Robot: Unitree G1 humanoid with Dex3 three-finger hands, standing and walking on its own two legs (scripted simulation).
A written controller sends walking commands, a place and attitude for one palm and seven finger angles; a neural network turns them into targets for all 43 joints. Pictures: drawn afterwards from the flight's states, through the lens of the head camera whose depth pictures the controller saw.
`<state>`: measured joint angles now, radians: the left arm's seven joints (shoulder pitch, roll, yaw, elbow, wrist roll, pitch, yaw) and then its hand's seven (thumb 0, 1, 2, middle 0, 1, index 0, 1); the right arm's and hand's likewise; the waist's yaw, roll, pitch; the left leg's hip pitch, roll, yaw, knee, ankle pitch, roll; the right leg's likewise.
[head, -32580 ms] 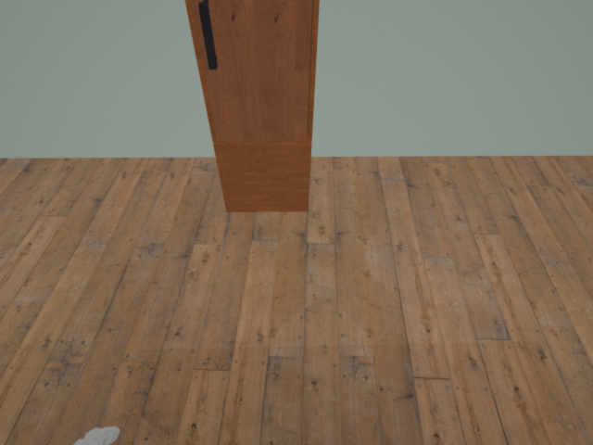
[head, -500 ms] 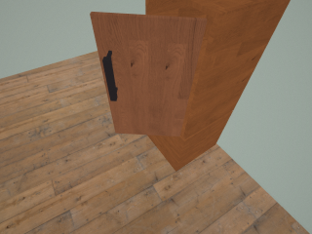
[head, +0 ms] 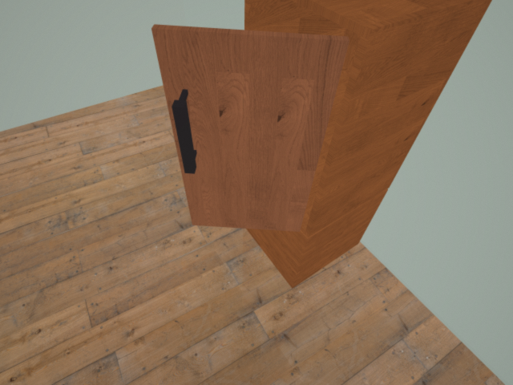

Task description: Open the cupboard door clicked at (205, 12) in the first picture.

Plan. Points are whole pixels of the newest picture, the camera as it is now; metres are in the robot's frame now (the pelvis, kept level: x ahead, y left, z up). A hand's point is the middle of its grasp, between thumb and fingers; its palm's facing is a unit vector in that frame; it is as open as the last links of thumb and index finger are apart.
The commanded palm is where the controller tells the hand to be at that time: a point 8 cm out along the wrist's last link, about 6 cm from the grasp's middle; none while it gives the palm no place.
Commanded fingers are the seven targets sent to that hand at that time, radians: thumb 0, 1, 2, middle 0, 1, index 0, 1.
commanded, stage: raise the hand with hooked fingers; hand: left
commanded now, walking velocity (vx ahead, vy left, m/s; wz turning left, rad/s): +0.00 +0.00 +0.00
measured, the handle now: (187, 133) +0.58 +0.19 +0.05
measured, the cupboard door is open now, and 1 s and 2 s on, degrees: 53 53 53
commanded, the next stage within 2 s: none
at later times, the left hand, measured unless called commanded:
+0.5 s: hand (119, 375) +0.14 +0.21 -0.04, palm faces +0.09 -1.00 -0.05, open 9.3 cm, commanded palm +0.13 +0.26 -0.02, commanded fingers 0.00 0.25 0.62 -0.25 -0.72 -0.25 -0.72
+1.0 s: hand (97, 324) +0.20 +0.24 +0.01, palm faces +0.01 -1.00 -0.05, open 12.3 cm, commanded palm +0.17 +0.29 +0.02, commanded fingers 0.00 -0.34 0.37 -0.29 -1.10 -0.29 -1.10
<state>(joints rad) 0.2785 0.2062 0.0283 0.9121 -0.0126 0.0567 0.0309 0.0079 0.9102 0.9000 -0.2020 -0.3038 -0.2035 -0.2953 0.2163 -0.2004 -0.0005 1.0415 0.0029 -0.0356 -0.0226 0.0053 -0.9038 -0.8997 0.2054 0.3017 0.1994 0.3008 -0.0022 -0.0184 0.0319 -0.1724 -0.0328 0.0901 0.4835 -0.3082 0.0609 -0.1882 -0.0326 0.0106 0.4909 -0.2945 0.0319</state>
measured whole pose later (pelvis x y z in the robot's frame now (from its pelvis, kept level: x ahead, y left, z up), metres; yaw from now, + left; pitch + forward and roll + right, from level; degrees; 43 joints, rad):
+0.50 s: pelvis -0.05 -0.05 -0.09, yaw +4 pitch +12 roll -2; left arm 0.28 0.30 0.33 0.18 -0.37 -0.45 -0.49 0.01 0.47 0.72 -0.23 -0.58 -0.23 -0.57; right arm 0.19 -0.29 -0.01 0.53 0.04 -0.27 -0.07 0.01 -0.90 -0.90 0.20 0.30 0.20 0.30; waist 0.05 0.00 -0.11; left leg -0.86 0.03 -0.04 1.18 -0.53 -0.01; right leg -0.83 0.02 -0.14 1.12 -0.51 -0.07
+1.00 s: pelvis -0.04 -0.01 -0.05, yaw +2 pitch +10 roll -2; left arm 0.19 0.35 0.35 0.19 -0.37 -0.33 -0.47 0.00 -0.11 0.47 -0.27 -0.96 -0.28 -0.95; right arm 0.31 -0.28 0.02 0.57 0.04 -0.25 -0.06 0.02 -0.90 -0.90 0.21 0.30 0.20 0.30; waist 0.00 0.02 -0.09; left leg -0.69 0.00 0.02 0.97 -0.46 0.05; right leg -0.66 0.00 -0.08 0.90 -0.42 -0.01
